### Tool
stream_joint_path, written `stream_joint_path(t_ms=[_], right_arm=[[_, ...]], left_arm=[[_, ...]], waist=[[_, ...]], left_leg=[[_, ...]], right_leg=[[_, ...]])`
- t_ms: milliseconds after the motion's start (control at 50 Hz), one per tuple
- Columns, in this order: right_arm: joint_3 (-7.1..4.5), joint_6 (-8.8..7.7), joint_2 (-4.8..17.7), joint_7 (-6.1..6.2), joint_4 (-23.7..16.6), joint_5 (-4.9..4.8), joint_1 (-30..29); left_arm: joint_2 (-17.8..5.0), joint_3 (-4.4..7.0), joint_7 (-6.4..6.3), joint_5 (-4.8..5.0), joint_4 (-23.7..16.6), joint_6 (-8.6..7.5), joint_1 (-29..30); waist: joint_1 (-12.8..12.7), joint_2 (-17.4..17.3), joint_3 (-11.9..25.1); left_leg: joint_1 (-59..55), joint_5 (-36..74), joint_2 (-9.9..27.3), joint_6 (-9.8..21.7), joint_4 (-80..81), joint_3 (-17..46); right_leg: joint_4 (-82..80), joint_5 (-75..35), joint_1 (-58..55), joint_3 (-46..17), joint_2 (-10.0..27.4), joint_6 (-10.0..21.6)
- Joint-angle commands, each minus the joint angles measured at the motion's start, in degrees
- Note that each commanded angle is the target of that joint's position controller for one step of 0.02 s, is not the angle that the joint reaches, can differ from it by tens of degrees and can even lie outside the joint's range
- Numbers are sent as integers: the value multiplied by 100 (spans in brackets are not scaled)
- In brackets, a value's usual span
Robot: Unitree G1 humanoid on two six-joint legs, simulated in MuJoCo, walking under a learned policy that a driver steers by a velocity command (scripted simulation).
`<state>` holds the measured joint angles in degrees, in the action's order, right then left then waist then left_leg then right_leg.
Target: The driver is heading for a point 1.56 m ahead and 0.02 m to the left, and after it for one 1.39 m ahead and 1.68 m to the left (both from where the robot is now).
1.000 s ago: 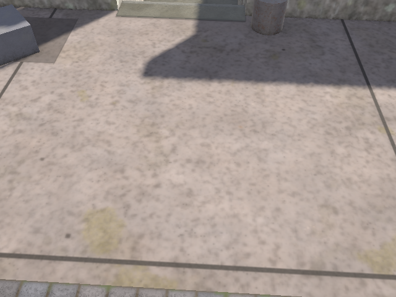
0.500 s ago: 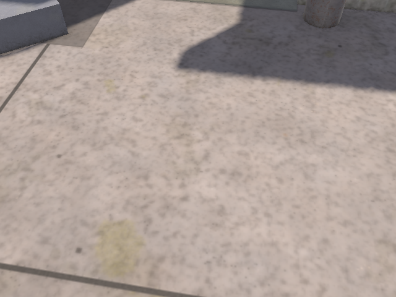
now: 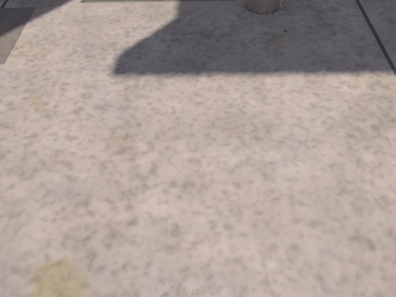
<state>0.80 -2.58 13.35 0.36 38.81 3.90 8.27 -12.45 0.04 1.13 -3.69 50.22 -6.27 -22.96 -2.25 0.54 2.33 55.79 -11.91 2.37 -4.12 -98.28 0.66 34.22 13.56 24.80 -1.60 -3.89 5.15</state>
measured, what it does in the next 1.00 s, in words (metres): goes down: left foot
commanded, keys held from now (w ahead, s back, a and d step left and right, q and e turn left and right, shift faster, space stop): e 0.30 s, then w+e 0.02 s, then w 0.34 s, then w+q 0.34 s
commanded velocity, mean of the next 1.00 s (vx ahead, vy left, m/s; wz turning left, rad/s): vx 0.24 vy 0.00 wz -0.21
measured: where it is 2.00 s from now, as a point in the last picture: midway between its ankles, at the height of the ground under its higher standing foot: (212, 227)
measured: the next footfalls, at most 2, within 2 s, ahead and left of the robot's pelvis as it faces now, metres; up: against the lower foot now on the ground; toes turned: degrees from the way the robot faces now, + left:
left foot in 0.32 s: +0.12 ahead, +0.15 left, +0.00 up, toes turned -14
right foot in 1.04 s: +0.40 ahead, -0.18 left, -0.16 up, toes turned -8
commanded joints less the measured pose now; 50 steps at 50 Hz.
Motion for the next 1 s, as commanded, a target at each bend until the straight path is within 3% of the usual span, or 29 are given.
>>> stream_joint_path(t_ms=[20,40,100,120,160,180,200,260,280,300,320,340,360,380,420,440,460,520,540,620,660,720,760,800,860,920,940,960,1000], right_arm=[[109,97,-37,-124,-258,80,425],[161,151,-168,-162,-318,141,248],[114,132,32,-111,-410,177,39],[48,42,233,-84,-269,274,474],[-22,-14,321,-34,-542,160,89],[20,52,123,22,-844,-38,-728],[5,61,125,50,-874,-127,-920],[-124,16,176,80,-598,-135,77],[-188,23,226,120,-613,-330,15],[-276,-15,335,146,-507,-464,387],[-441,-93,607,182,-244,-427,1119],[-615,-189,1189,284,-47,-256,2018],[-692,-279,1126,94,11,294,2620],[-661,-266,919,-23,248,446,2587],[-415,-191,78,-424,233,-179,1593],[-410,-218,-40,-498,434,-299,1602],[-392,-242,-62,-486,441,-206,1384],[-490,-360,254,-351,801,113,1413],[-437,-408,153,-309,987,93,1565],[-217,-571,31,-278,1722,111,2226],[-111,-609,-100,-199,2181,260,2730],[30,-607,-245,-96,2547,212,3405],[111,-533,-309,-146,2475,95,3271],[176,-482,-291,-257,2521,143,3261],[184,-518,-363,-236,2660,89,3507],[27,-474,-158,-184,2665,-3,3430],[-296,-207,316,90,2293,-854,2721],[-324,-57,351,192,2299,-815,2673],[-335,103,-105,250,2418,-598,2886]], left_arm=[[-554,86,-101,-7,-171,-30,-707],[-597,89,-63,-17,-202,-7,-605],[-712,161,28,35,-372,-21,-344],[-714,149,24,-163,-372,-53,-263],[-631,162,-49,-164,-453,-59,-197],[-529,225,-115,124,-337,25,-579],[-581,249,-139,174,-302,34,-745],[-809,357,-59,35,-567,72,-333],[-906,441,-42,188,-496,126,-141],[-971,457,-17,235,-543,166,40],[-815,425,21,171,-559,123,85],[71,228,45,148,-772,81,-380],[-200,304,-31,218,-1069,51,76],[-304,328,-147,122,-1001,170,739],[-546,449,-240,41,-402,282,234],[-318,377,-127,-99,-155,241,-85],[-34,282,38,-201,-35,201,-213],[-119,236,300,-92,-24,161,314],[-118,204,332,-119,-5,150,306],[-308,150,241,-131,-262,185,1076],[-220,74,158,-80,-369,168,1403],[36,-43,152,-146,-603,190,2127],[155,-142,238,-193,-602,194,2332],[218,-180,282,-236,-644,261,2405],[73,-167,266,-227,-883,322,2996],[61,-223,291,-222,-926,307,3439],[-461,87,197,1065,-1142,92,3909],[-368,65,170,1158,-1045,31,3644],[-377,216,183,864,-639,-33,2641]], waist=[[11,201,-81],[34,261,-90],[100,304,8],[291,509,253],[131,326,392],[-245,238,88],[-404,507,227],[-44,808,324],[37,606,233],[256,573,397],[561,320,758],[425,-1274,1601],[1069,-1071,864],[1022,77,-125],[396,-456,-98],[257,-613,-195],[66,-528,-151],[251,-298,-317],[245,-357,-246],[382,-501,-441],[573,-545,-544],[847,-579,-774],[890,-272,-824],[853,-346,-1038],[1075,-268,-1267],[1224,-366,-1334],[1319,-107,-1654],[1188,-249,-1475],[982,-95,-701]], left_leg=[[582,724,263,-224,1760,96],[144,676,258,-204,2168,49],[-532,-37,94,-102,2948,55],[-943,645,70,-18,2043,68],[-760,117,56,-43,2339,189],[-362,-1011,-35,-101,3950,129],[-757,-1263,-189,-100,4328,57],[-2128,-1060,-532,83,4535,-108],[-2262,-926,-548,222,5866,88],[-3253,-27,-613,418,6594,-36],[-5062,619,-344,841,6922,203],[-7367,3051,1351,2608,6924,2072],[-7982,2327,2450,3622,7613,4329],[-7389,1562,2405,3091,7811,3998],[-5993,281,1357,2063,8046,2373],[-5322,-15,944,1692,8088,1815],[-4496,-301,737,1482,8221,1502],[-3922,-751,671,1626,8330,1229],[-3846,-739,665,1730,8242,1137],[-4280,-377,897,1908,8010,1313],[-5509,140,1127,2010,7724,1562],[-5864,71,1081,2117,7537,1659],[-4628,-121,770,2137,7320,1215],[-3641,-599,728,2233,7289,1288],[-4232,-876,767,2247,6817,1700],[-4601,-890,691,2100,6239,1997],[-4287,-24,467,1652,5927,2104],[-4611,359,387,1551,5538,1992],[-4711,509,-64,1317,3930,1668]], right_leg=[[-1099,-577,-628,-2222,1427,1280],[-1187,-100,-306,-2302,1344,1241],[-1261,402,-350,-2743,1330,1283],[-671,-409,-246,-2646,1290,1199],[1,-1989,-824,-2635,1388,1216],[-336,-1976,-1407,-2813,1426,1252],[-308,-1882,-1520,-3034,1357,1249],[-176,-2641,-757,-3245,1358,1360],[-189,-2639,-931,-3490,1369,1322],[-94,-2741,-641,-3449,1265,1247],[373,-1874,276,-3140,913,879],[2052,1163,2039,-1638,-123,-15],[3106,2804,4590,-1570,-877,-414],[3495,1947,5392,-1834,-383,-452],[3218,479,4289,-1546,13,-544],[3504,-73,3773,-1194,190,-538],[4008,-575,3175,-947,302,-490],[3905,-1766,3253,-894,444,-417],[3915,-2064,3166,-778,493,-408],[3337,-2541,3533,-761,593,-393],[2388,-2977,4386,-1215,683,-477],[1406,-3343,4424,-770,877,-558],[483,-4386,2939,-298,1019,-620],[697,-4181,1850,-156,1009,-619],[-91,-3104,1784,-113,955,-668],[-908,-2425,1263,-87,924,-641],[-1388,-2578,920,-528,585,-731],[-1869,-2783,695,-572,637,-731],[-2604,-4019,-744,-379,754,-555]])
